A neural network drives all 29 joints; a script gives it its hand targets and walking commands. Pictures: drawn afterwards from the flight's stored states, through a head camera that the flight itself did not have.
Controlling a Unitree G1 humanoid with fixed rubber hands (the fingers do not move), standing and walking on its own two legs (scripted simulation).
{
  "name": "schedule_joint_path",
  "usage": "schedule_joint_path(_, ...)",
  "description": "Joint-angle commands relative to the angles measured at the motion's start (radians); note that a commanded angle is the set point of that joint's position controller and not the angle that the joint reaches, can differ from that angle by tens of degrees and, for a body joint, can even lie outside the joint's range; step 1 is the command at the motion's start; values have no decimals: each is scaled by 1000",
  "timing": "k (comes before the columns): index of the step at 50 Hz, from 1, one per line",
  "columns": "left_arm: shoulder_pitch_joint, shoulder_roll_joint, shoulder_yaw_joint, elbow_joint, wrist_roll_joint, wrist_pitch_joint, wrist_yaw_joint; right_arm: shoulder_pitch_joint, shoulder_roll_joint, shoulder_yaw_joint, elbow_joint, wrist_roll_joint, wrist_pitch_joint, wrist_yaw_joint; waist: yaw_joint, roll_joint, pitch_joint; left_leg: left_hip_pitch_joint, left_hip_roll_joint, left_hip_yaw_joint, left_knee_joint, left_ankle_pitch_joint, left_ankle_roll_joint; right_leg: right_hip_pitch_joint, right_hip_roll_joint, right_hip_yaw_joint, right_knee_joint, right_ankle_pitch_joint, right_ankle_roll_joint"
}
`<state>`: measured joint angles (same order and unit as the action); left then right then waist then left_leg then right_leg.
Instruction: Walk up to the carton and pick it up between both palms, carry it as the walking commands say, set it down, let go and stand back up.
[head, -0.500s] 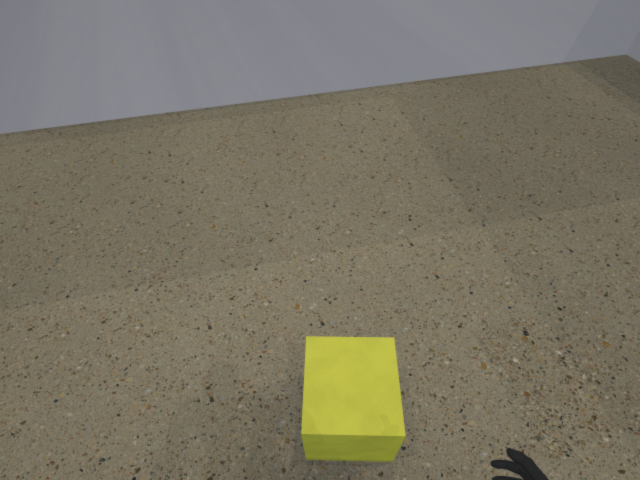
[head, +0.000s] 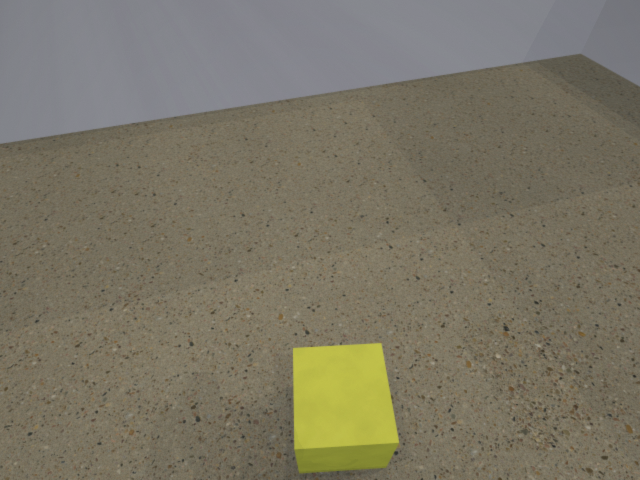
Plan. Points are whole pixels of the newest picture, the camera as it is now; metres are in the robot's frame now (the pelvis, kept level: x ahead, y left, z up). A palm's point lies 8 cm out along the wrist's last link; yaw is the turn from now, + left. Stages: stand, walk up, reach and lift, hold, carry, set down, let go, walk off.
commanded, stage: walk up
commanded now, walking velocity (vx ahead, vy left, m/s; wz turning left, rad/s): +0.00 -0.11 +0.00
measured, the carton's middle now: (340, 408) +0.44 -0.03 -0.65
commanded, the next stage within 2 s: stand in 0.28 s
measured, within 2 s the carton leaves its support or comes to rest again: neither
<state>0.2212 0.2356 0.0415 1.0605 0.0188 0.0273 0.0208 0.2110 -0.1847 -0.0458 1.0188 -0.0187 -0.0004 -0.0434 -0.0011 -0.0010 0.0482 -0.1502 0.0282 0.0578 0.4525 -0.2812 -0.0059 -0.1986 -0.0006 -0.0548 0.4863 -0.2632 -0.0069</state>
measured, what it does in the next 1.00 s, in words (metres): steps on the spot: left foot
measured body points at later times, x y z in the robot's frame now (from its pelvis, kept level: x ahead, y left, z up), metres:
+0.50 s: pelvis +0.00 -0.03 +0.00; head +0.00 -0.03 +0.45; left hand +0.02 +0.19 -0.15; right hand -0.01 -0.24 -0.16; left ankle -0.02 +0.11 -0.74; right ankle -0.01 -0.10 -0.74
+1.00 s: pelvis +0.00 -0.01 +0.00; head +0.01 -0.02 +0.45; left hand +0.01 +0.20 -0.16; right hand +0.03 -0.24 -0.16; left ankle -0.02 +0.11 -0.74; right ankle +0.00 -0.10 -0.74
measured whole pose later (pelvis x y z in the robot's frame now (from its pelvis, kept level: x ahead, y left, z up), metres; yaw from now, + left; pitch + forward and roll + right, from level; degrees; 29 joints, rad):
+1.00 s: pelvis +0.00 -0.01 +0.00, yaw +0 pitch +5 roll +0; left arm 0.33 0.14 -0.04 0.92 -0.07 0.10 0.06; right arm 0.28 -0.16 0.01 0.96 0.06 0.09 -0.05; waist 0.03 0.01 -0.06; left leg -0.32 0.04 0.06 0.53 -0.32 0.00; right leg -0.34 0.02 -0.08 0.51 -0.26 -0.05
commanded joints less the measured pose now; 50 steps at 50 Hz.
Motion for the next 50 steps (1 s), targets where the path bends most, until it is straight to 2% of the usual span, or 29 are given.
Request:
schedule_joint_path(1,41,63,11,-26,0,8,-2,72,-183,-52,-14,-13,5,-15,-4,143,-13,-26,307,-241,-111,353,139,-72,-28,3,120,-1,19)
schedule_joint_path(2,50,57,9,-25,0,9,-4,47,-175,-51,-22,-15,6,-14,9,163,-9,-72,305,-232,-114,333,137,-44,-30,10,126,-32,13)
schedule_joint_path(3,71,44,5,-18,1,5,-4,17,-158,-46,-29,-14,8,-10,28,163,-11,-117,269,-190,-99,292,108,11,-38,14,70,-4,2)
schedule_joint_path(4,87,45,1,-10,2,-7,-1,0,-122,-36,-31,-7,10,-3,40,115,-12,-150,192,-118,-49,214,51,71,-66,34,-42,140,-9)
schedule_joint_path(5,90,79,1,-7,2,-23,5,8,-54,-15,-29,3,12,3,31,-37,-29,-176,78,-26,44,81,-6,117,-167,164,-148,279,-29)
schedule_joint_path(6,105,109,3,-8,-1,-37,9,43,-27,-4,-6,6,24,1,29,-110,-36,-169,24,0,102,-105,-31,102,-284,306,-218,359,-64)
schedule_joint_path(7,118,108,-3,-4,2,-46,12,66,-41,-5,10,7,39,-1,25,-122,-20,-181,19,-33,170,-224,-25,105,-318,350,-246,412,-95)
schedule_joint_path(8,99,93,-15,-6,2,-52,17,85,-44,-1,24,8,47,1,5,-100,-20,-167,27,-64,209,-240,-13,104,-313,333,-249,461,-114)
schedule_joint_path(10,44,66,-29,-23,-5,-54,24,108,-45,1,51,12,46,4,-24,-94,-16,-133,30,-87,186,-189,-5,108,-265,261,-259,437,-100)
schedule_joint_path(11,31,62,-30,-29,-7,-53,26,115,-52,1,62,13,43,5,-27,-97,-17,-123,26,-86,169,-162,-6,117,-245,236,-262,412,-90)
schedule_joint_path(14,54,50,-32,-23,-8,-51,27,124,-48,5,82,13,40,3,-21,-88,-15,-110,24,-79,134,-106,-13,127,-231,203,-261,360,-81)
schedule_joint_path(15,57,45,-30,-23,-10,-46,28,109,-46,5,73,14,34,1,-23,-109,-16,-109,40,-76,117,-84,-19,117,-213,164,-251,288,-83)
schedule_joint_path(19,74,25,-25,-19,-12,-34,24,121,-20,12,85,13,18,0,-18,-75,26,-24,61,-44,-49,92,-23,17,-184,152,-273,60,-68)
schedule_joint_path(21,87,6,-23,-12,-15,-32,20,128,-21,14,91,10,12,3,-6,-46,40,-1,96,-52,-84,91,-23,-27,-147,127,-274,-17,-56)
schedule_joint_path(22,84,-12,-26,-12,-19,-32,19,125,-20,12,97,9,10,4,-1,29,66,-46,105,-68,-98,108,-20,-11,-120,94,-263,9,-43)
schedule_joint_path(24,102,-23,-27,-1,-20,-38,18,117,-15,12,100,12,3,4,5,61,48,-59,116,-86,-140,152,-14,51,-103,64,-212,125,-33)
schedule_joint_path(27,121,-23,-23,16,-17,-43,17,129,-10,13,106,13,-3,1,8,43,4,-38,115,-93,-148,173,-7,84,-106,68,-190,214,-32)
schedule_joint_path(36,159,-48,-25,44,-13,-44,21,139,13,22,121,15,-4,-1,6,13,16,-35,106,-93,-148,150,-2,59,-108,78,-205,197,-24)
schedule_joint_path(47,194,-54,-26,63,-13,-46,23,147,16,26,124,15,-7,-1,6,9,20,-42,99,-88,-143,147,-1,54,-115,79,-200,208,-20)
schedule_joint_path(48,-157,23,-111,-288,-144,-8,13,-203,-248,31,-227,78,7,9,85,29,-213,-358,-1,-3,66,-195,42,-207,-23,135,6,-223,-83)
schedule_joint_path(49,-508,62,-98,-632,-147,70,34,-554,-174,47,-519,140,77,-13,31,-6,-239,-383,18,-35,128,-229,49,-260,-50,126,43,-201,-55)
schedule_joint_path(50,-497,71,-75,-531,-111,153,42,-466,-154,55,-438,122,174,-21,0,0,-178,-375,6,-23,111,-261,24,-262,-37,69,50,-225,-37)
